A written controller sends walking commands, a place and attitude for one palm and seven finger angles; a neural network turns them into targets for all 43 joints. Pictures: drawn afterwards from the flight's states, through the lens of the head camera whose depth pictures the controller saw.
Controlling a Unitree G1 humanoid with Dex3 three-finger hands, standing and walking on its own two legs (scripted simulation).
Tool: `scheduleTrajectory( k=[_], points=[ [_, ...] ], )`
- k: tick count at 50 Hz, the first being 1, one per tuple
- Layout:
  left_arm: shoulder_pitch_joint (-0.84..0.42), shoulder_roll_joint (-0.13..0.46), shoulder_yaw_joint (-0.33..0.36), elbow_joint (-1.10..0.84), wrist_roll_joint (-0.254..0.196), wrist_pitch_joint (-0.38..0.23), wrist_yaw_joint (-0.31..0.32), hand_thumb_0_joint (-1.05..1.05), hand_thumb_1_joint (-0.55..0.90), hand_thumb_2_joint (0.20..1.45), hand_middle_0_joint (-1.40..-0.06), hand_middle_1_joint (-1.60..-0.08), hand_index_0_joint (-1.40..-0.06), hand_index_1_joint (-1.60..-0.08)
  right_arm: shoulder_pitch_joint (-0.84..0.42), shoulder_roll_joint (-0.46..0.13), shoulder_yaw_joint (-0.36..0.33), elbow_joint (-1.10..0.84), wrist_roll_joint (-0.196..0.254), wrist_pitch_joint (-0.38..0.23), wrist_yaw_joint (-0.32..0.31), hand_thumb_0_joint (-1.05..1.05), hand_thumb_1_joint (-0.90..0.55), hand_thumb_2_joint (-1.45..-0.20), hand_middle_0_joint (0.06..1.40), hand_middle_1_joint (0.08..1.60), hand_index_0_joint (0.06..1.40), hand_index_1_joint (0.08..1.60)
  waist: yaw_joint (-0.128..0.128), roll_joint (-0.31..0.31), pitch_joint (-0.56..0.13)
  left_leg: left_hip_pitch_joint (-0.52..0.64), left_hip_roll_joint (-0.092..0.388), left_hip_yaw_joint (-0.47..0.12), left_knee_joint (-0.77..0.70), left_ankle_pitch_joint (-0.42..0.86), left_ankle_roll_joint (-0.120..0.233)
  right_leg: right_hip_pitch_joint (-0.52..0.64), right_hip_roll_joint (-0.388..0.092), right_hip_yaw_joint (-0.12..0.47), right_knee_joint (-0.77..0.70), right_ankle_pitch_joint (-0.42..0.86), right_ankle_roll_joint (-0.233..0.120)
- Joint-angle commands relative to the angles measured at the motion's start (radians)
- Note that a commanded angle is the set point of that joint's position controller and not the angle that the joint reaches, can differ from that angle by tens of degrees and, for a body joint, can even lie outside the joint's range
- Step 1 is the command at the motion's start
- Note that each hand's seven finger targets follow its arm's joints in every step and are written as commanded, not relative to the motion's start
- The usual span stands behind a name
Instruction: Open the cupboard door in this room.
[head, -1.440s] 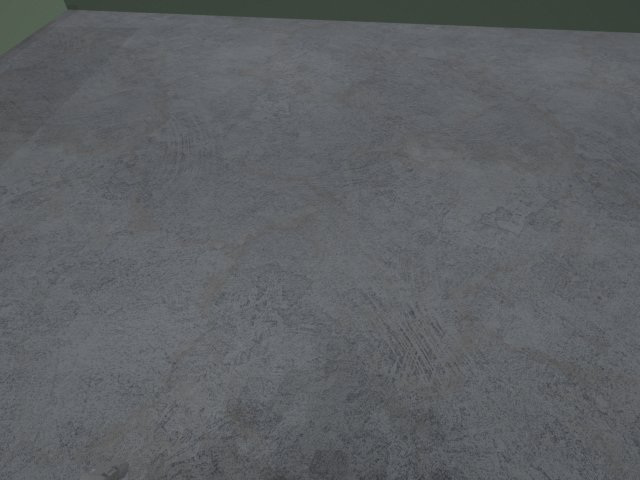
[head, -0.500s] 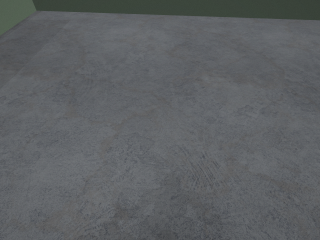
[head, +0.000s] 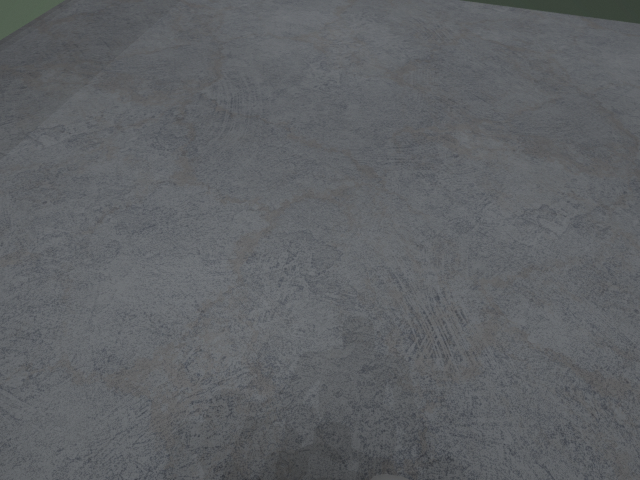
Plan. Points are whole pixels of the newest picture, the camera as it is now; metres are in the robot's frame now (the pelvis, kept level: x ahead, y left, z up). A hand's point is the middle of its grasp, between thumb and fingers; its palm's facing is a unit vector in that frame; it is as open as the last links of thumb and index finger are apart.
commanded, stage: turn or walk to find it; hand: left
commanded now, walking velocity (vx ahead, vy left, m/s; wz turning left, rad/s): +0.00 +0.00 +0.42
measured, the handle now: out of the picture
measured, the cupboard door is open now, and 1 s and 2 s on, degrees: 0 0 0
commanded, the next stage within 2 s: stand and wait in 1.58 s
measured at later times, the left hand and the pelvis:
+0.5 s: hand out of the picture -0.04 +0.17 -0.16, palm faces +0.26 -0.93 -0.24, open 7.4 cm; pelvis -0.04 -0.03 +0.00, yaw +15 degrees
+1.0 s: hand out of the picture -0.05 +0.21 -0.15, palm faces +0.46 -0.84 -0.28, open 7.4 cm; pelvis -0.04 -0.02 -0.01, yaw +27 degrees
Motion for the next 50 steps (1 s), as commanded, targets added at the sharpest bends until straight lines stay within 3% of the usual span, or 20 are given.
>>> scheduleTrajectory(
  k=[1,5,7,8,9,10,12,14,22,26,27,28,29,30,34,42,47,48,49,50],
  points=[
    [-0.01,0.067,0.032,-0.097,-0.007,-0.028,0.007,0.0,0.9,0.9,-0.2,-0.3,-0.2,-0.3,0.039,-0.24,-0.071,-0.064,-0.004,-0.017,-0.021,0.0,-0.9,-0.9,0.2,0.3,0.2,0.3,-0.009,0.162,-0.135,0.156,0.257,-0.339,-0.177,0.301,0.17,-0.025,0.005,0.023,-0.09,-0.001,0.005],
    [0.055,0.059,0.035,-0.095,-0.011,-0.029,0.01,0.0,0.9,0.9,-0.2,-0.3,-0.2,-0.3,0.021,-0.242,-0.084,-0.077,-0.006,-0.004,-0.013,0.0,-0.9,-0.9,0.2,0.3,0.2,0.3,0.011,0.17,-0.143,0.09,0.217,-0.352,-0.168,0.223,0.135,0.113,0.036,0.009,-0.311,0.064,-0.002],
    [0.125,0.077,0.044,-0.079,-0.008,-0.036,0.014,0.0,0.9,0.9,-0.2,-0.3,-0.2,-0.3,-0.007,-0.225,-0.086,-0.096,0.001,0.003,-0.006,0.0,-0.9,-0.9,0.2,0.3,0.2,0.3,0.042,0.135,-0.133,-0.045,0.153,-0.309,-0.127,0.071,0.072,0.295,0.028,-0.003,-0.547,0.21,-0.007],
    [0.146,0.138,0.058,-0.079,0.003,-0.044,0.02,0.0,0.9,0.9,-0.2,-0.3,-0.2,-0.3,-0.004,-0.181,-0.083,-0.104,0.009,0.006,0.002,0.0,-0.9,-0.9,0.2,0.3,0.2,0.3,0.05,0.011,-0.118,-0.204,0.084,-0.225,-0.001,-0.077,0.015,0.415,-0.103,0.115,-0.65,0.171,-0.044],
    [0.134,0.226,0.078,-0.096,0.02,-0.049,0.024,0.0,0.9,0.9,-0.2,-0.3,-0.2,-0.3,-0.002,-0.12,-0.075,-0.137,0.008,0.005,0.003,0.0,-0.9,-0.9,0.2,0.3,0.2,0.3,0.056,-0.262,-0.072,-0.366,-0.042,-0.005,0.269,-0.271,-0.06,0.403,-0.384,0.416,-0.762,0.062,-0.154],
    [0.094,0.228,0.068,-0.123,0.01,-0.045,0.024,0.0,0.9,0.9,-0.2,-0.3,-0.2,-0.3,-0.047,-0.174,-0.091,-0.142,-0.007,0.01,0.005,0.0,-0.9,-0.9,0.2,0.3,0.2,0.3,0.063,-0.198,-0.039,-0.307,0.007,-0.015,0.462,-0.31,-0.055,0.19,-0.443,0.406,-0.778,0.069,-0.198],
    [-0.003,0.169,0.056,-0.134,0.009,-0.053,0.021,0.0,0.9,0.9,-0.2,-0.3,-0.2,-0.3,-0.031,-0.165,-0.094,-0.102,-0.005,0.028,0.019,0.0,-0.9,-0.9,0.2,0.3,0.2,0.3,0.004,-0.158,0.044,-0.255,0.043,-0.003,0.644,-0.203,-0.055,0.036,-0.319,0.277,-0.775,0.088,-0.172],
    [-0.034,0.134,0.046,-0.141,0.012,-0.059,0.018,0.0,0.9,0.9,-0.2,-0.3,-0.2,-0.3,0.026,-0.145,-0.088,-0.073,-0.004,0.027,0.024,0.0,-0.9,-0.9,0.2,0.3,0.2,0.3,-0.028,-0.138,0.034,-0.243,0.057,0.045,0.687,-0.129,-0.073,0.077,-0.254,0.13,-0.716,0.246,-0.158],
    [0.153,0.189,0.06,-0.074,0.022,-0.057,0.014,0.0,0.9,0.9,-0.2,-0.3,-0.2,-0.3,-0.134,-0.121,-0.056,-0.103,0.009,0.015,0.021,0.0,-0.9,-0.9,0.2,0.3,0.2,0.3,0.07,-0.171,-0.027,-0.152,0.072,0.144,0.336,-0.25,-0.087,0.267,-0.306,0.061,-0.595,0.62,-0.201],
    [0.131,0.206,0.071,-0.063,0.016,-0.05,0.013,0.0,0.9,0.9,-0.2,-0.3,-0.2,-0.3,-0.059,-0.133,-0.051,-0.084,0.013,-0.003,0.015,0.0,-0.9,-0.9,0.2,0.3,0.2,0.3,0.03,-0.18,-0.106,0.046,0.057,0.189,0.018,-0.109,-0.068,0.271,-0.288,-0.017,-0.452,0.731,-0.132],
    [0.125,0.189,0.07,-0.067,0.008,-0.045,0.011,0.0,0.9,0.9,-0.2,-0.3,-0.2,-0.3,-0.016,-0.164,-0.057,-0.074,0.011,-0.012,0.016,0.0,-0.9,-0.9,0.2,0.3,0.2,0.3,0.004,-0.112,-0.133,0.174,0.084,0.157,-0.12,0.036,-0.053,0.2,-0.257,-0.061,-0.355,0.654,-0.082],
    [0.137,0.137,0.061,-0.088,0.002,-0.037,0.006,0.0,0.9,0.9,-0.2,-0.3,-0.2,-0.3,0.01,-0.256,-0.076,-0.077,0.004,-0.022,0.015,0.0,-0.9,-0.9,0.2,0.3,0.2,0.3,-0.004,0.144,-0.167,0.334,0.285,-0.085,-0.169,0.287,0.017,-0.004,-0.155,-0.133,-0.173,0.319,-0.01],
    [0.117,0.081,0.044,-0.125,0.007,-0.033,0.004,0.0,0.9,0.9,-0.2,-0.3,-0.2,-0.3,0.054,-0.326,-0.09,-0.073,0.007,-0.018,0.01,0.0,-0.9,-0.9,0.2,0.3,0.2,0.3,-0.02,0.314,-0.163,0.359,0.468,-0.265,-0.159,0.648,0.142,-0.161,-0.079,-0.112,0.003,-0.16,0.029],
    [0.036,0.098,0.042,-0.123,0.01,-0.019,0.012,0.0,0.9,0.9,-0.2,-0.3,-0.2,-0.3,0.092,-0.303,-0.091,-0.047,0.004,-0.021,-0.003,0.0,-0.9,-0.9,0.2,0.3,0.2,0.3,-0.056,0.244,-0.157,0.287,0.448,-0.245,-0.162,0.609,0.172,-0.143,-0.078,-0.027,0.102,-0.142,0.021],
    [0.055,0.088,0.051,-0.074,0.004,-0.024,-0.006,0.0,0.9,0.9,-0.2,-0.3,-0.2,-0.3,-0.053,-0.226,-0.065,-0.081,0.002,-0.029,-0.019,0.0,-0.9,-0.9,0.2,0.3,0.2,0.3,0.012,0.16,-0.1,0.224,0.307,-0.098,-0.147,0.544,0.135,-0.141,-0.082,-0.008,0.139,0.046,0.035],
    [0.012,0.066,0.048,-0.105,-0.002,-0.021,-0.002,0.0,0.9,0.9,-0.2,-0.3,-0.2,-0.3,-0.034,-0.229,-0.075,-0.085,-0.005,-0.018,-0.015,0.0,-0.9,-0.9,0.2,0.3,0.2,0.3,-0.004,0.161,-0.069,0.157,0.285,-0.185,-0.165,0.407,0.151,-0.022,-0.037,-0.013,-0.122,0.047,0.034],
    [0.1,0.069,0.051,-0.099,-0.005,-0.041,0.005,0.0,0.9,0.9,-0.2,-0.3,-0.2,-0.3,-0.065,-0.228,-0.084,-0.102,-0.001,-0.01,-0.007,0.0,-0.9,-0.9,0.2,0.3,0.2,0.3,0.043,0.137,-0.1,0.049,0.229,-0.202,-0.073,0.338,0.099,0.206,-0.004,-0.037,-0.451,0.23,0.02],
    [0.124,0.098,0.058,-0.097,0.0,-0.052,0.009,0.0,0.9,0.9,-0.2,-0.3,-0.2,-0.3,-0.061,-0.204,-0.084,-0.105,0.005,-0.012,-0.002,0.0,-0.9,-0.9,0.2,0.3,0.2,0.3,0.055,0.078,-0.11,-0.015,0.187,-0.179,-0.014,0.247,0.057,0.307,-0.041,-0.007,-0.574,0.319,0.012],
    [0.145,0.174,0.073,-0.097,0.014,-0.066,0.017,0.0,0.9,0.9,-0.2,-0.3,-0.2,-0.3,-0.03,-0.143,-0.075,-0.116,0.013,-0.014,0.004,0.0,-0.9,-0.9,0.2,0.3,0.2,0.3,0.056,-0.15,-0.134,-0.178,0.075,-0.053,0.18,-0.009,-0.012,0.439,-0.256,0.204,-0.652,0.41,-0.05],
    [0.145,0.231,0.076,-0.108,0.015,-0.063,0.015,0.0,0.9,0.9,-0.2,-0.3,-0.2,-0.3,-0.033,-0.122,-0.074,-0.139,0.007,-0.01,0.003,0.0,-0.9,-0.9,0.2,0.3,0.2,0.3,0.062,-0.276,-0.114,-0.257,-0.014,0.043,0.387,-0.37,-0.053,0.381,-0.445,0.344,-0.672,0.536,-0.162]
  ],
)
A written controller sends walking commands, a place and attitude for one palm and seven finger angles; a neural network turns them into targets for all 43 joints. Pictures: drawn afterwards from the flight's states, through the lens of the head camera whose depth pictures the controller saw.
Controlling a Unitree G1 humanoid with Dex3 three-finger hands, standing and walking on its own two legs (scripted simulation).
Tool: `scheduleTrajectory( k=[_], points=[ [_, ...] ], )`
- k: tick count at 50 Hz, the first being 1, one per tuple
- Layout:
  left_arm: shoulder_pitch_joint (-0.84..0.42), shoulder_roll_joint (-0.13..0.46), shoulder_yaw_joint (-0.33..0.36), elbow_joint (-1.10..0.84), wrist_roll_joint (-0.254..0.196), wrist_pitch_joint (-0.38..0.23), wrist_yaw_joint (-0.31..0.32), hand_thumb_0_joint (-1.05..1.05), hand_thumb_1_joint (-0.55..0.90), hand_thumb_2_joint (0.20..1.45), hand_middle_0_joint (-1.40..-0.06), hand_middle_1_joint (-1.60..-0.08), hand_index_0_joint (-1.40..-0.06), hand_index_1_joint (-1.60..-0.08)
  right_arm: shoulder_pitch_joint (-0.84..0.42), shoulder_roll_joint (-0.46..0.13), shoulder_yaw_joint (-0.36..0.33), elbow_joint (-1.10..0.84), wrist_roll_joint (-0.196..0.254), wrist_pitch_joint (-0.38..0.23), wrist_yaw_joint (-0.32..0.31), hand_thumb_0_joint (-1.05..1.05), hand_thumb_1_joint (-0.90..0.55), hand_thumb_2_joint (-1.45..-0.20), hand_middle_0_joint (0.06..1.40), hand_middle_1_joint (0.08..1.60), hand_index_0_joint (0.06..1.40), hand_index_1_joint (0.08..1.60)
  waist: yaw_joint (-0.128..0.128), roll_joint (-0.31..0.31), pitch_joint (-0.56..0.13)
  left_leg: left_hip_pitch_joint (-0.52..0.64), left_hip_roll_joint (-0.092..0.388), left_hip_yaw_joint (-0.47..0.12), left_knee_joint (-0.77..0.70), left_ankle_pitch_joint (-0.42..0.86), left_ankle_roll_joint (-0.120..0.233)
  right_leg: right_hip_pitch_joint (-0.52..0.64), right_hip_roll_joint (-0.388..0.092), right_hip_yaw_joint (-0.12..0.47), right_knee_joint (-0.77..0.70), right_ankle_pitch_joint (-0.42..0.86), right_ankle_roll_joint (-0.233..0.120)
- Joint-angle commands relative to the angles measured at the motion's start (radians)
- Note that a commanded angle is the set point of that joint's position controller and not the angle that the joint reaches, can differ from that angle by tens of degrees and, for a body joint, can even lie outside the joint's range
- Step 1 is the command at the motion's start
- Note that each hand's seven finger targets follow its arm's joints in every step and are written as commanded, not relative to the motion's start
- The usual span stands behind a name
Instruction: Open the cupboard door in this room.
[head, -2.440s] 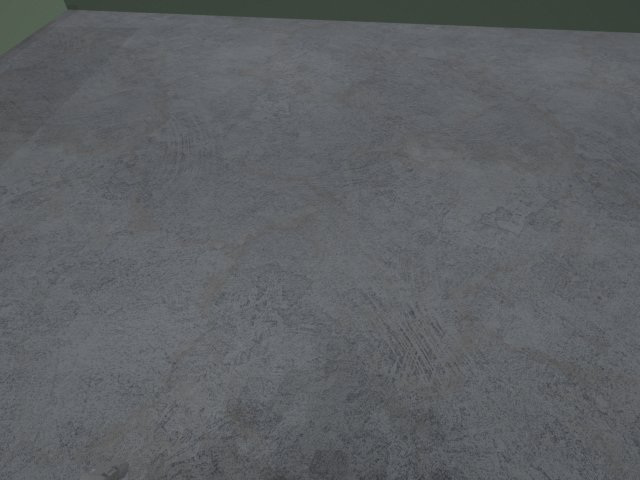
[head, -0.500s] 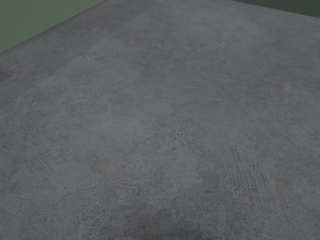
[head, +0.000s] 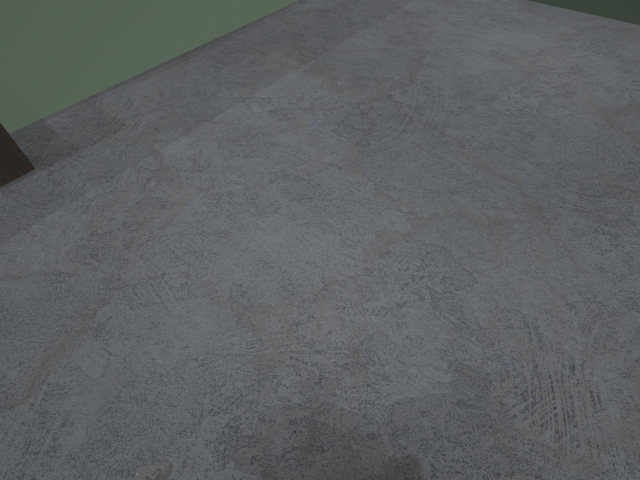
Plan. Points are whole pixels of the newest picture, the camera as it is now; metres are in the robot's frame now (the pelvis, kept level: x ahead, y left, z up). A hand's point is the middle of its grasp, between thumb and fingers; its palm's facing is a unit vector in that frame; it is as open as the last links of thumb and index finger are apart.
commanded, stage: turn or walk to find it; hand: left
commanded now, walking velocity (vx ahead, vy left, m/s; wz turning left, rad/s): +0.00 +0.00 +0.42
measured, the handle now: out of the picture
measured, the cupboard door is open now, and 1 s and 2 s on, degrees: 0 0 0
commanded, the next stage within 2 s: stand and wait in 0.58 s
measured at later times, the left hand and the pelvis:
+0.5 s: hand out of the picture -0.04 +0.25 -0.18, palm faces +0.26 -0.94 -0.23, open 7.4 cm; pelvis -0.02 +0.04 +0.00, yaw +13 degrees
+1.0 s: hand out of the picture -0.02 +0.19 -0.15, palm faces +0.33 -0.91 -0.24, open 7.3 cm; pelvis -0.01 +0.00 +0.01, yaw +18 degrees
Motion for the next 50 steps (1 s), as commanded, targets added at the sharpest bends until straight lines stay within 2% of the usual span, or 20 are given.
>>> scheduleTrajectory(
  k=[1,3,5,14,17,18,19,20,21,23,26,36,40,41,42,43,44,45,46,50],
  points=[
    [0.136,0.235,0.059,-0.046,0.008,-0.026,0.02,0.0,0.9,0.9,-0.2,-0.3,-0.2,-0.3,-0.018,-0.127,-0.049,-0.101,-0.006,-0.007,-0.003,0.0,-0.9,-0.9,0.2,0.3,0.2,0.3,0.065,-0.317,-0.081,-0.256,0.029,-0.019,0.474,-0.287,-0.02,0.116,-0.416,0.362,-0.289,0.238,-0.197],
    [0.034,0.178,0.046,-0.067,0.008,-0.019,0.022,0.0,0.9,0.9,-0.2,-0.3,-0.2,-0.3,-0.016,-0.121,-0.051,-0.067,-0.004,0.005,0.01,0.0,-0.9,-0.9,0.2,0.3,0.2,0.3,0.015,-0.185,0.008,-0.267,0.064,0.003,0.621,-0.167,-0.028,0.021,-0.331,0.242,-0.293,0.138,-0.185],
    [0.006,0.148,0.033,-0.074,0.011,-0.025,0.019,0.0,0.9,0.9,-0.2,-0.3,-0.2,-0.3,0.014,-0.102,-0.043,-0.041,-0.007,0.007,0.019,0.0,-0.9,-0.9,0.2,0.3,0.2,0.3,-0.004,-0.171,0.011,-0.257,0.074,0.044,0.634,-0.092,-0.049,0.03,-0.267,0.115,-0.265,0.199,-0.165],
    [0.122,0.211,0.056,-0.007,0.022,-0.016,0.017,0.0,0.9,0.9,-0.2,-0.3,-0.2,-0.3,-0.077,-0.07,-0.016,-0.058,0.008,-0.006,0.017,0.0,-0.9,-0.9,0.2,0.3,0.2,0.3,0.063,-0.23,-0.051,-0.118,0.075,0.166,0.2,-0.175,-0.055,0.157,-0.308,0.025,-0.148,0.49,-0.189],
    [0.09,0.21,0.06,0.0,0.01,-0.006,0.014,0.0,0.9,0.9,-0.2,-0.3,-0.2,-0.3,0.014,-0.094,-0.017,-0.039,0.005,-0.02,0.013,0.0,-0.9,-0.9,0.2,0.3,0.2,0.3,0.01,-0.191,-0.092,0.064,0.073,0.19,-0.07,0.036,-0.039,0.096,-0.28,-0.058,-0.026,0.423,-0.109],
    [0.093,0.179,0.055,-0.006,0.003,0.002,0.01,0.0,0.9,0.9,-0.2,-0.3,-0.2,-0.3,0.055,-0.141,-0.027,-0.034,0.002,-0.03,0.015,0.0,-0.9,-0.9,0.2,0.3,0.2,0.3,-0.013,-0.046,-0.118,0.199,0.14,0.102,-0.179,0.187,-0.016,-0.015,-0.235,-0.099,0.115,0.274,-0.057],
    [0.111,0.109,0.044,-0.041,-0.003,0.008,0.003,0.0,0.9,0.9,-0.2,-0.3,-0.2,-0.3,0.086,-0.249,-0.049,-0.041,-0.006,-0.037,0.011,0.0,-0.9,-0.9,0.2,0.3,0.2,0.3,-0.02,0.271,-0.118,0.299,0.404,-0.236,-0.222,0.519,0.103,-0.267,-0.101,-0.142,0.319,-0.228,0.024],
    [0.04,0.108,0.031,-0.058,0.008,0.02,0.01,0.0,0.9,0.9,-0.2,-0.3,-0.2,-0.3,0.129,-0.277,-0.057,-0.024,-0.004,-0.031,0.002,0.0,-0.9,-0.9,0.2,0.3,0.2,0.3,-0.059,0.255,-0.112,0.204,0.468,-0.281,-0.262,0.494,0.185,-0.258,-0.072,-0.05,0.478,-0.383,0.018],
    [-0.004,0.104,0.037,-0.054,0.008,0.026,0.013,0.0,0.9,0.9,-0.2,-0.3,-0.2,-0.3,0.119,-0.253,-0.053,-0.016,-0.006,-0.035,-0.011,0.0,-0.9,-0.9,0.2,0.3,0.2,0.3,-0.056,0.241,-0.089,0.167,0.422,-0.272,-0.27,0.439,0.18,-0.292,-0.075,0.015,0.546,-0.329,0.013],
    [-0.002,0.118,0.043,-0.02,0.007,0.022,-0.002,0.0,0.9,0.9,-0.2,-0.3,-0.2,-0.3,0.018,-0.192,-0.03,-0.042,-0.005,-0.038,-0.019,0.0,-0.9,-0.9,0.2,0.3,0.2,0.3,-0.011,0.149,-0.029,0.094,0.34,-0.175,-0.272,0.366,0.154,-0.285,-0.088,0.036,0.587,-0.179,0.015],
    [0.05,0.11,0.042,0.009,0.006,0.019,-0.006,0.0,0.9,0.9,-0.2,-0.3,-0.2,-0.3,0.008,-0.177,-0.024,-0.05,-0.001,-0.05,-0.023,0.0,-0.9,-0.9,0.2,0.3,0.2,0.3,0.005,0.1,-0.075,0.165,0.285,-0.11,-0.255,0.489,0.149,-0.263,-0.072,0.027,0.548,-0.114,0.031],
    [0.016,0.06,0.017,0.003,0.003,0.019,0.004,0.0,0.9,0.9,-0.2,-0.3,-0.2,-0.3,0.04,-0.155,-0.027,-0.023,-0.01,-0.039,-0.024,0.0,-0.9,-0.9,0.2,0.3,0.2,0.3,-0.015,0.096,-0.061,0.135,0.284,-0.177,-0.275,0.354,0.175,-0.125,-0.024,0.016,0.241,-0.159,0.017],
    [0.108,0.052,0.005,0.054,-0.001,-0.003,0.012,0.0,0.9,0.9,-0.2,-0.3,-0.2,-0.3,0.023,-0.133,-0.019,0.004,-0.003,-0.041,-0.022,0.0,-0.9,-0.9,0.2,0.3,0.2,0.3,0.029,0.074,-0.074,0.063,0.24,-0.143,-0.21,0.34,0.128,0.074,-0.006,0.002,-0.063,0.008,0.004],
    [0.134,0.066,0.005,0.068,0.001,-0.013,0.016,0.0,0.9,0.9,-0.2,-0.3,-0.2,-0.3,0.025,-0.111,-0.013,0.012,0.004,-0.045,-0.019,0.0,-0.9,-0.9,0.2,0.3,0.2,0.3,0.04,0.032,-0.087,0.029,0.202,-0.112,-0.165,0.277,0.088,0.152,-0.029,0.023,-0.186,0.104,0.0],
    [0.133,0.11,0.005,0.076,0.007,-0.025,0.022,0.0,0.9,0.9,-0.2,-0.3,-0.2,-0.3,0.043,-0.064,-0.004,0.016,0.014,-0.048,-0.015,0.0,-0.9,-0.9,0.2,0.3,0.2,0.3,0.029,-0.086,-0.089,-0.044,0.136,-0.042,-0.081,0.147,0.034,0.207,-0.149,0.165,-0.244,0.136,-0.038],
    [0.112,0.157,0.008,0.073,0.008,-0.031,0.024,0.0,0.9,0.9,-0.2,-0.3,-0.2,-0.3,0.046,-0.023,0.007,0.011,0.016,-0.045,-0.009,0.0,-0.9,-0.9,0.2,0.3,0.2,0.3,0.01,-0.199,-0.041,-0.083,0.059,0.037,-0.046,-0.038,-0.008,0.149,-0.275,0.278,-0.28,0.186,-0.102],
    [0.104,0.173,0.015,0.068,0.007,-0.034,0.02,0.0,0.9,0.9,-0.2,-0.3,-0.2,-0.3,0.021,-0.036,0.006,0.004,0.004,-0.029,-0.014,0.0,-0.9,-0.9,0.2,0.3,0.2,0.3,0.029,-0.293,-0.016,-0.076,0.05,0.042,0.022,-0.156,-0.015,0.069,-0.315,0.335,-0.319,0.171,-0.171],
    [0.094,0.154,0.012,0.069,0.007,-0.033,0.02,0.0,0.9,0.9,-0.2,-0.3,-0.2,-0.3,0.001,-0.057,0.001,0.011,-0.001,-0.019,-0.014,0.0,-0.9,-0.9,0.2,0.3,0.2,0.3,0.035,-0.305,0.029,-0.063,0.068,0.032,0.096,-0.179,-0.01,-0.004,-0.305,0.33,-0.34,0.136,-0.199],
    [0.074,0.125,0.003,0.078,0.007,-0.033,0.018,0.0,0.9,0.9,-0.2,-0.3,-0.2,-0.3,0.019,-0.055,0.0,0.034,0.0,-0.019,-0.015,0.0,-0.9,-0.9,0.2,0.3,0.2,0.3,0.018,-0.246,0.036,-0.048,0.072,0.037,0.126,-0.148,-0.009,-0.002,-0.271,0.293,-0.318,0.172,-0.208],
    [0.081,0.1,0.005,0.103,0.005,-0.03,0.017,0.0,0.9,0.9,-0.2,-0.3,-0.2,-0.3,0.063,-0.015,0.007,0.088,0.003,-0.019,-0.019,0.0,-0.9,-0.9,0.2,0.3,0.2,0.3,0.014,-0.153,0.007,-0.009,0.088,0.085,0.096,-0.099,-0.02,0.045,-0.201,0.169,-0.258,0.28,-0.181]
  ],
)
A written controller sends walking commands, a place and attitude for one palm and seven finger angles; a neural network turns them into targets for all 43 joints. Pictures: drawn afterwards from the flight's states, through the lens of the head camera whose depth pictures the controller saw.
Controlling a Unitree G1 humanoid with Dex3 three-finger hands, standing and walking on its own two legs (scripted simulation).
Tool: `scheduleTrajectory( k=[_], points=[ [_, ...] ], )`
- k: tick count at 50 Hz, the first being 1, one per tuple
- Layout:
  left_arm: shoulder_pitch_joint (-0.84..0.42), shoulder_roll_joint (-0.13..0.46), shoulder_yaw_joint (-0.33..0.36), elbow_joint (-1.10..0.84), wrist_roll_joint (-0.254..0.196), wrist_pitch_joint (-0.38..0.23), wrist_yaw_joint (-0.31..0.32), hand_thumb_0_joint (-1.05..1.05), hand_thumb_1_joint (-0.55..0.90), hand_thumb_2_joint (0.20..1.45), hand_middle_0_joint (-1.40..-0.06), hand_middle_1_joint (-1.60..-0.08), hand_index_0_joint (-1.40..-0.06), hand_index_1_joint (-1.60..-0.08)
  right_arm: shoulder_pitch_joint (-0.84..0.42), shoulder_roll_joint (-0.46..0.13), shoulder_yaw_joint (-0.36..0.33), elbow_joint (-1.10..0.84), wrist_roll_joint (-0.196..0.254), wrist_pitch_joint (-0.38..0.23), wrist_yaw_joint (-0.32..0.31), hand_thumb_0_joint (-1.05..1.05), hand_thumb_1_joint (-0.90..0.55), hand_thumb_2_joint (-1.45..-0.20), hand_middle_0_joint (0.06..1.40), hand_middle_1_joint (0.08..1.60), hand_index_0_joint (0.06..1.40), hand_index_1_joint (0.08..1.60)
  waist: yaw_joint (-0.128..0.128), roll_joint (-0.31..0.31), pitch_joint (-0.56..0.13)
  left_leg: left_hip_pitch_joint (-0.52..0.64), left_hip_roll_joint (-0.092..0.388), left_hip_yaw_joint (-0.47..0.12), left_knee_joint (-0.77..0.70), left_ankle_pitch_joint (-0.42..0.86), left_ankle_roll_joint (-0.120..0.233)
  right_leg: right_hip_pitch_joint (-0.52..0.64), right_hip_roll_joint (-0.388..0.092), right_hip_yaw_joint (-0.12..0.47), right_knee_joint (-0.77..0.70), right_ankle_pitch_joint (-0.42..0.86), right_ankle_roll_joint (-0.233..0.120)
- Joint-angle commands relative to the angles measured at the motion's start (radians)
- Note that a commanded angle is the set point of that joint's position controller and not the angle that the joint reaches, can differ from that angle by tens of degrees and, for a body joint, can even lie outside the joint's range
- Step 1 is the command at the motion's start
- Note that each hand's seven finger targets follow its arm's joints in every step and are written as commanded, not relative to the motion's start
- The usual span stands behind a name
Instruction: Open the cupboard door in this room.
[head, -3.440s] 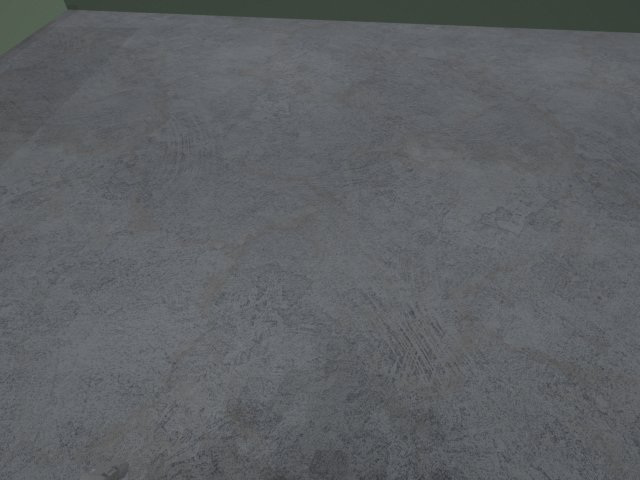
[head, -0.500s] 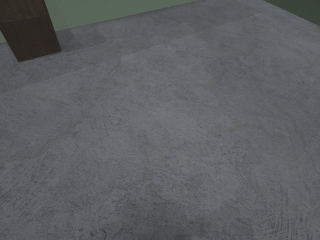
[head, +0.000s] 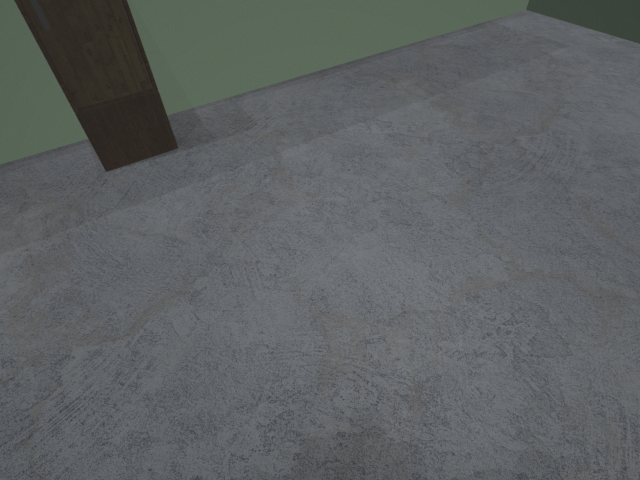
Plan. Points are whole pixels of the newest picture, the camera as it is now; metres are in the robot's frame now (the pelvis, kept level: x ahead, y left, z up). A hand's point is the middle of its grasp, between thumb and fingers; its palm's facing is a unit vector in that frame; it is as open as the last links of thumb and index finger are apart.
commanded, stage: stand and wait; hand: left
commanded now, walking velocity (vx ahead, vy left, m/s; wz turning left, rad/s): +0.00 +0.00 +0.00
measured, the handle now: (37, 7) +1.70 +1.20 +0.03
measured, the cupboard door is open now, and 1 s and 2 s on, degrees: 0 0 0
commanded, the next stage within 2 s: turn or walk to find it in 0.98 s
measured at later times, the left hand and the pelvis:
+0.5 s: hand out of the picture -0.04 +0.18 -0.18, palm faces +0.04 -0.99 -0.16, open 7.4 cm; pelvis -0.02 +0.02 +0.00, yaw +0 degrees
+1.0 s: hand out of the picture -0.04 +0.18 -0.17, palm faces +0.02 -0.99 -0.16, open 7.4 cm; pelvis -0.02 +0.03 +0.00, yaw -1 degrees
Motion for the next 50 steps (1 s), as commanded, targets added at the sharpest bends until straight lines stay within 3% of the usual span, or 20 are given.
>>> scheduleTrajectory(
  k=[1,3,5,6,8,11,31,37,50],
  points=[
    [0.029,0.156,0.034,-0.015,-0.001,-0.012,0.003,0.0,0.9,0.9,-0.2,-0.3,-0.2,-0.3,0.022,-0.036,-0.004,-0.016,0.0,-0.021,-0.007,0.0,-0.9,-0.9,0.2,0.3,0.2,0.3,0.012,-0.17,0.04,-0.004,0.041,0.021,-0.028,0.017,-0.01,-0.027,-0.213,0.177,-0.186,0.275,-0.102],
    [0.035,0.145,0.031,0.004,-0.003,-0.012,0.004,0.0,0.9,0.9,-0.2,-0.3,-0.2,-0.3,0.043,-0.033,0.001,0.003,0.001,-0.028,-0.011,0.0,-0.9,-0.9,0.2,0.3,0.2,0.3,0.005,-0.165,0.031,0.059,0.048,0.022,-0.146,0.088,-0.009,-0.034,-0.198,0.168,-0.162,0.281,-0.082],
    [0.032,0.126,0.024,0.016,-0.011,-0.01,0.003,0.0,0.9,0.9,-0.2,-0.3,-0.2,-0.3,0.083,-0.045,0.007,0.035,0.001,-0.044,-0.016,0.0,-0.9,-0.9,0.2,0.3,0.2,0.3,-0.005,-0.083,0.013,0.166,0.09,-0.018,-0.25,0.309,0.004,-0.085,-0.137,0.121,-0.123,0.227,-0.027],
    [0.041,0.113,0.022,0.02,-0.012,-0.008,0.002,0.0,0.9,0.9,-0.2,-0.3,-0.2,-0.3,0.072,-0.062,0.009,0.038,0.0,-0.049,-0.019,0.0,-0.9,-0.9,0.2,0.3,0.2,0.3,0.008,-0.059,0.019,0.163,0.119,-0.024,-0.258,0.351,0.01,-0.082,-0.106,0.101,-0.127,0.191,-0.004],
    [0.044,0.107,0.018,0.045,-0.011,0.002,0.002,0.0,0.9,0.9,-0.2,-0.3,-0.2,-0.3,0.04,-0.066,0.012,0.049,0.003,-0.054,-0.02,0.0,-0.9,-0.9,0.2,0.3,0.2,0.3,0.018,0.034,0.046,0.108,0.13,-0.041,-0.288,0.319,0.016,-0.045,-0.084,0.086,-0.129,0.126,0.017],
    [0.073,0.1,0.01,0.074,-0.013,-0.001,0.001,0.0,0.9,0.9,-0.2,-0.3,-0.2,-0.3,0.05,-0.059,0.018,0.057,0.005,-0.06,-0.023,0.0,-0.9,-0.9,0.2,0.3,0.2,0.3,0.022,-0.003,0.047,0.091,0.125,-0.033,-0.317,0.299,0.02,-0.001,-0.085,0.086,-0.142,0.14,0.018],
    [0.14,0.053,0.0,0.108,-0.003,-0.002,0.005,0.0,0.9,0.9,-0.2,-0.3,-0.2,-0.3,0.121,-0.03,0.018,0.064,0.004,-0.063,-0.021,0.0,-0.9,-0.9,0.2,0.3,0.2,0.3,0.016,-0.029,0.107,0.025,0.111,-0.047,-0.384,0.092,0.036,-0.051,-0.074,0.086,-0.152,0.041,0.027],
    [0.149,0.051,0.001,0.107,-0.004,-0.007,0.006,0.0,0.9,0.9,-0.2,-0.3,-0.2,-0.3,0.132,-0.023,0.017,0.065,0.004,-0.068,-0.021,0.0,-0.9,-0.9,0.2,0.3,0.2,0.3,0.015,-0.04,0.075,0.05,0.107,-0.04,-0.365,0.136,0.038,-0.052,-0.08,0.093,-0.151,0.057,0.024],
    [0.138,0.06,0.004,0.1,-0.004,-0.01,0.008,0.0,0.9,0.9,-0.2,-0.3,-0.2,-0.3,0.144,-0.02,0.018,0.065,0.004,-0.068,-0.019,0.0,-0.9,-0.9,0.2,0.3,0.2,0.3,0.011,-0.029,0.092,0.031,0.101,-0.037,-0.354,0.147,0.034,-0.059,-0.083,0.094,-0.151,0.04,0.022]
  ],
)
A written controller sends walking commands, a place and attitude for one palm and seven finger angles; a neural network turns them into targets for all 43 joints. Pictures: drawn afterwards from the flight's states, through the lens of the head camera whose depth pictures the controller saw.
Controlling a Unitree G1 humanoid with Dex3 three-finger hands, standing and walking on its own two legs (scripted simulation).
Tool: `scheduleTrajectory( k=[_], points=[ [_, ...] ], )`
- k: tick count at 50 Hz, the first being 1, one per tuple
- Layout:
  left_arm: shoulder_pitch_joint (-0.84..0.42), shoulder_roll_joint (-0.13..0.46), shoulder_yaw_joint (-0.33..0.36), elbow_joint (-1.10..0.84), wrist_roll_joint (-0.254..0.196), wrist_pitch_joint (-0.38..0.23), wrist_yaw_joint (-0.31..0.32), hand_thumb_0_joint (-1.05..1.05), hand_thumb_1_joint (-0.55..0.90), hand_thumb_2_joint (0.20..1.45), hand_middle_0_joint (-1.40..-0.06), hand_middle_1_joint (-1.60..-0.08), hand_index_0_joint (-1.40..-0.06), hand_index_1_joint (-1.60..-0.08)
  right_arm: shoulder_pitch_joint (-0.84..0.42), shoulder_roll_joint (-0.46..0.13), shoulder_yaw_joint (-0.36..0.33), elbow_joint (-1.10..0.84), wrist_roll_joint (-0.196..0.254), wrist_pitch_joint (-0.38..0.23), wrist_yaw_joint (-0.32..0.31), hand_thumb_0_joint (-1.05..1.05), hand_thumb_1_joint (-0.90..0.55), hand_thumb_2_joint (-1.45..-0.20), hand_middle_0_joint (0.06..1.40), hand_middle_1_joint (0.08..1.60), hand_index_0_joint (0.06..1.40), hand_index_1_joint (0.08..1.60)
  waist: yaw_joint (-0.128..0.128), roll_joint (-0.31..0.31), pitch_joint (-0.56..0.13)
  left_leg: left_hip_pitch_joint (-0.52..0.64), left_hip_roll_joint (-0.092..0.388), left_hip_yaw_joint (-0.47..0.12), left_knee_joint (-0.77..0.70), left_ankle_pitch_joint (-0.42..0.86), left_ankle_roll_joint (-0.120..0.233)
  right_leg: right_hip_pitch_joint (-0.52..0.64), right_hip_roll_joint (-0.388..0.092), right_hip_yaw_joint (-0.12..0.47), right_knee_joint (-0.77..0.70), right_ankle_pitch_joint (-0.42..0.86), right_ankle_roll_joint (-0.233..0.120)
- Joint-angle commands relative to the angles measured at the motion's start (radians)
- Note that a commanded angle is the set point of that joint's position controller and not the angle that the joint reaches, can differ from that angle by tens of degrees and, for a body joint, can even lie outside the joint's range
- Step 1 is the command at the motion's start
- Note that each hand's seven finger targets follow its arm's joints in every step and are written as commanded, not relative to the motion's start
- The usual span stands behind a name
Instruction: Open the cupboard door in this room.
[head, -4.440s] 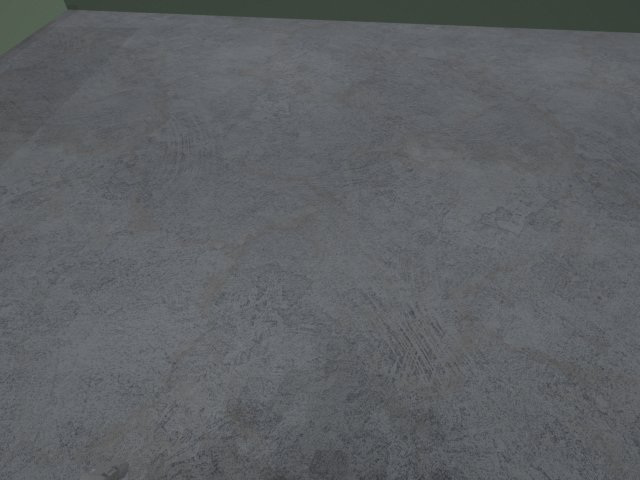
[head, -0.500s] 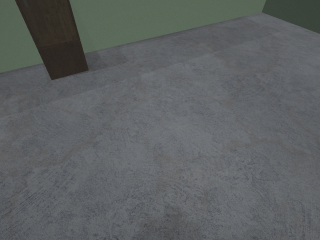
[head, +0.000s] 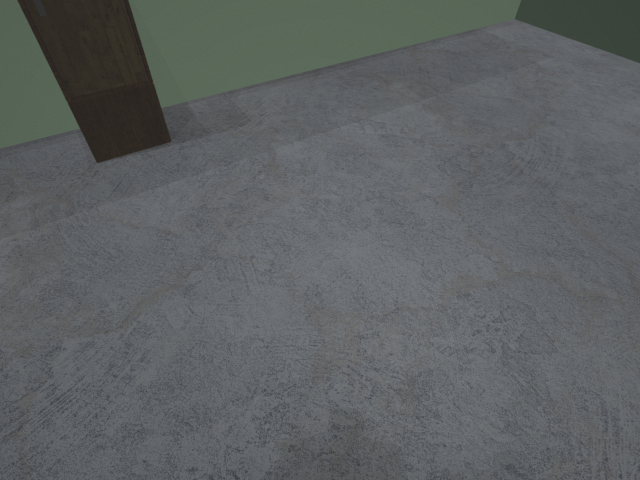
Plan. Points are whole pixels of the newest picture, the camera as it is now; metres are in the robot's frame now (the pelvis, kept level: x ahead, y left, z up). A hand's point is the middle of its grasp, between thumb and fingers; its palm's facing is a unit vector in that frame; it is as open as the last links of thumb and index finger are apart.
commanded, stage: turn or walk to find it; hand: left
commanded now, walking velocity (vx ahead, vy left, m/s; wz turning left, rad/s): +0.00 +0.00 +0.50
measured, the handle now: out of the picture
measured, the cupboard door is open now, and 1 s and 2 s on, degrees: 0 0 0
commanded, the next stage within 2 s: stand and wait in 0.38 s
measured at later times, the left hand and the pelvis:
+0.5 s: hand out of the picture +0.02 +0.21 -0.19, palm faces +0.19 -0.96 -0.22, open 7.4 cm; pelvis +0.00 +0.01 -0.01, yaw +9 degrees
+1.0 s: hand out of the picture -0.06 +0.13 -0.17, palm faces +0.34 -0.91 -0.23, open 7.4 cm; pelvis +0.01 -0.03 +0.00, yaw +18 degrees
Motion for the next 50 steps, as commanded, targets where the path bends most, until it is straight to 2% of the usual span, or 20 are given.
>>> scheduleTrajectory(
  k=[1,8,14,17,18,19,20,21,23,25,30,33,34,35,36,37,38,41,47,50],
  points=[
    [0.059,0.099,0.025,-0.027,-0.001,-0.004,0.008,0.0,0.9,0.9,-0.2,-0.3,-0.2,-0.3,0.067,-0.086,-0.013,-0.026,-0.002,-0.012,0.0,0.0,-0.9,-0.9,0.2,0.3,0.2,0.3,0.004,0.005,0.094,-0.094,0.085,-0.115,-0.102,-0.023,0.022,-0.038,-0.068,0.058,-0.082,-0.036,-0.019],
    [0.028,0.131,0.057,-0.084,0.003,0.012,0.01,0.0,0.9,0.9,-0.2,-0.3,-0.2,-0.3,0.028,-0.117,-0.033,-0.09,-0.007,0.013,0.009,0.0,-0.9,-0.9,0.2,0.3,0.2,0.3,0.008,-0.007,0.067,-0.195,0.075,-0.151,-0.008,-0.03,0.032,-0.057,-0.101,0.032,-0.029,-0.13,-0.02],
    [-0.025,0.2,0.086,-0.156,0.01,0.017,0.009,0.0,0.9,0.9,-0.2,-0.3,-0.2,-0.3,0.025,-0.106,-0.049,-0.149,-0.013,0.032,0.018,0.0,-0.9,-0.9,0.2,0.3,0.2,0.3,-0.003,-0.15,0.009,-0.191,0.013,-0.059,0.257,-0.069,0.005,-0.107,-0.271,0.119,-0.111,-0.196,-0.108],
    [-0.074,0.21,0.095,-0.189,0.012,0.019,0.008,0.0,0.9,0.9,-0.2,-0.3,-0.2,-0.3,0.024,-0.113,-0.053,-0.166,-0.013,0.028,0.026,0.0,-0.9,-0.9,0.2,0.3,0.2,0.3,-0.02,-0.104,-0.008,-0.125,0.047,-0.053,0.199,-0.04,-0.002,-0.136,-0.274,0.033,-0.008,-0.065,-0.103],
    [-0.085,0.195,0.094,-0.197,0.01,0.027,0.005,0.0,0.9,0.9,-0.2,-0.3,-0.2,-0.3,0.021,-0.138,-0.056,-0.175,-0.014,0.024,0.028,0.0,-0.9,-0.9,0.2,0.3,0.2,0.3,-0.025,0.025,0.003,-0.111,0.086,-0.152,0.119,0.037,0.023,-0.187,-0.201,-0.04,0.085,-0.117,-0.054],
    [-0.103,0.166,0.089,-0.209,0.005,0.031,0.003,0.0,0.9,0.9,-0.2,-0.3,-0.2,-0.3,0.032,-0.183,-0.061,-0.184,-0.02,0.018,0.027,0.0,-0.9,-0.9,0.2,0.3,0.2,0.3,-0.038,0.2,0.039,-0.151,0.169,-0.356,-0.034,0.08,0.07,-0.216,-0.075,-0.116,0.253,-0.188,0.007],
    [-0.13,0.148,0.082,-0.225,0.004,0.032,0.005,0.0,0.9,0.9,-0.2,-0.3,-0.2,-0.3,0.05,-0.223,-0.068,-0.18,-0.024,0.009,0.016,0.0,-0.9,-0.9,0.2,0.3,0.2,0.3,-0.05,0.302,0.041,-0.136,0.262,-0.543,-0.161,0.141,0.142,-0.254,0.003,-0.097,0.444,-0.306,0.025],
    [-0.123,0.144,0.079,-0.221,0.007,0.032,0.007,0.0,0.9,0.9,-0.2,-0.3,-0.2,-0.3,0.044,-0.236,-0.068,-0.177,-0.021,0.004,0.004,0.0,-0.9,-0.9,0.2,0.3,0.2,0.3,-0.039,0.271,0.02,-0.101,0.284,-0.564,-0.168,0.186,0.189,-0.283,-0.014,-0.013,0.556,-0.355,0.013],
    [-0.104,0.134,0.07,-0.201,0.008,0.021,0.001,0.0,0.9,0.9,-0.2,-0.3,-0.2,-0.3,-0.006,-0.224,-0.063,-0.185,-0.021,-0.002,-0.003,0.0,-0.9,-0.9,0.2,0.3,0.2,0.3,-0.014,0.152,-0.033,-0.034,0.262,-0.49,-0.112,0.242,0.208,-0.295,-0.023,0.029,0.588,-0.323,0.01],
    [-0.105,0.124,0.063,-0.196,0.003,0.02,-0.004,0.0,0.9,0.9,-0.2,-0.3,-0.2,-0.3,-0.035,-0.231,-0.063,-0.189,-0.021,0.002,-0.005,0.0,-0.9,-0.9,0.2,0.3,0.2,0.3,-0.015,0.144,-0.047,-0.005,0.223,-0.417,-0.093,0.291,0.195,-0.265,-0.013,0.02,0.52,-0.3,0.02],
    [-0.116,0.138,0.065,-0.231,-0.009,0.022,-0.005,0.0,0.9,0.9,-0.2,-0.3,-0.2,-0.3,-0.037,-0.265,-0.076,-0.206,-0.023,0.017,0.004,0.0,-0.9,-0.9,0.2,0.3,0.2,0.3,-0.02,0.156,-0.062,0.009,0.191,-0.434,-0.064,0.402,0.18,-0.159,0.025,0.017,0.282,-0.257,0.027],
    [-0.04,0.163,0.072,-0.219,-0.009,0.009,-0.003,0.0,0.9,0.9,-0.2,-0.3,-0.2,-0.3,-0.066,-0.262,-0.081,-0.224,-0.015,0.022,0.016,0.0,-0.9,-0.9,0.2,0.3,0.2,0.3,0.012,0.13,-0.1,-0.072,0.122,-0.402,-0.008,0.266,0.115,0.042,0.034,-0.002,0.004,-0.07,0.029],
    [-0.002,0.194,0.08,-0.208,-0.002,0.0,-0.003,0.0,0.9,0.9,-0.2,-0.3,-0.2,-0.3,-0.075,-0.231,-0.077,-0.233,-0.01,0.021,0.021,0.0,-0.9,-0.9,0.2,0.3,0.2,0.3,0.027,0.071,-0.11,-0.195,0.073,-0.353,0.04,0.054,0.07,0.184,-0.032,0.046,-0.104,-0.064,0.014],
    [0.012,0.272,0.096,-0.206,0.014,-0.007,0.003,0.0,0.9,0.9,-0.2,-0.3,-0.2,-0.3,-0.082,-0.164,-0.066,-0.251,-0.004,0.018,0.027,0.0,-0.9,-0.9,0.2,0.3,0.2,0.3,0.039,-0.16,-0.075,-0.41,-0.043,-0.207,0.225,-0.15,0.002,0.28,-0.249,0.296,-0.195,-0.179,-0.061],
    [-0.009,0.313,0.096,-0.228,0.012,-0.001,0.001,0.0,0.9,0.9,-0.2,-0.3,-0.2,-0.3,-0.135,-0.169,-0.066,-0.282,-0.014,0.021,0.027,0.0,-0.9,-0.9,0.2,0.3,0.2,0.3,0.052,-0.237,0.004,-0.438,-0.064,-0.13,0.373,-0.302,-0.025,0.138,-0.394,0.401,-0.239,-0.118,-0.141],
    [-0.032,0.282,0.093,-0.231,0.007,-0.01,0.003,0.0,0.9,0.9,-0.2,-0.3,-0.2,-0.3,-0.152,-0.197,-0.073,-0.273,-0.023,0.036,0.025,0.0,-0.9,-0.9,0.2,0.3,0.2,0.3,0.039,-0.268,0.05,-0.41,-0.017,-0.159,0.471,-0.297,-0.021,0.029,-0.374,0.4,-0.24,-0.045,-0.156],
    [-0.06,0.243,0.079,-0.226,0.007,-0.01,0.005,0.0,0.9,0.9,-0.2,-0.3,-0.2,-0.3,-0.139,-0.193,-0.073,-0.254,-0.02,0.041,0.028,0.0,-0.9,-0.9,0.2,0.3,0.2,0.3,0.012,-0.212,0.09,-0.383,-0.007,-0.151,0.536,-0.264,-0.018,-0.022,-0.339,0.342,-0.223,0.015,-0.158],
    [-0.07,0.2,0.056,-0.216,0.007,-0.021,-0.004,0.0,0.9,0.9,-0.2,-0.3,-0.2,-0.3,-0.088,-0.16,-0.062,-0.193,-0.012,0.047,0.034,0.0,-0.9,-0.9,0.2,0.3,0.2,0.3,-0.013,-0.137,0.065,-0.31,0.001,-0.094,0.583,-0.167,-0.039,0.014,-0.219,0.125,-0.143,0.287,-0.133],
    [0.046,0.214,0.049,-0.137,0.012,-0.019,0.0,0.0,0.9,0.9,-0.2,-0.3,-0.2,-0.3,-0.165,-0.139,-0.037,-0.176,-0.001,0.036,0.024,0.0,-0.9,-0.9,0.2,0.3,0.2,0.3,0.031,-0.189,0.037,-0.192,0.016,-0.025,0.302,-0.189,-0.045,0.088,-0.211,0.112,-0.095,0.508,-0.156],
    [0.048,0.213,0.048,-0.1,0.005,-0.018,0.005,0.0,0.9,0.9,-0.2,-0.3,-0.2,-0.3,-0.144,-0.137,-0.025,-0.14,0.001,0.021,0.015,0.0,-0.9,-0.9,0.2,0.3,0.2,0.3,0.016,-0.175,-0.005,-0.078,0.015,-0.013,0.099,-0.073,-0.039,0.111,-0.188,0.092,-0.037,0.54,-0.126]
  ],
)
